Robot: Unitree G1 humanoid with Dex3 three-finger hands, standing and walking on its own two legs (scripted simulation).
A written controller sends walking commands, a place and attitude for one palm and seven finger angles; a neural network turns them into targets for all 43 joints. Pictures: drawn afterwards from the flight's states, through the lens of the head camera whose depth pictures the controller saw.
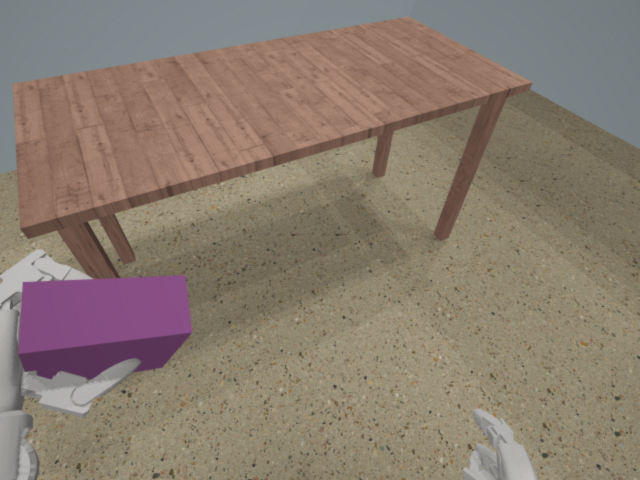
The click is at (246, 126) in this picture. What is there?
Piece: table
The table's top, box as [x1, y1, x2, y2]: [13, 17, 532, 238]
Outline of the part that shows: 532,82 409,17 403,17 14,83 13,101 20,228 28,238 523,92 529,89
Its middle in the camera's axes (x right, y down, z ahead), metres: -0.10 -0.44 +1.12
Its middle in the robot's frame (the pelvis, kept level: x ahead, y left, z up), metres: +1.13 +0.16 -0.06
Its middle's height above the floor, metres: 0.71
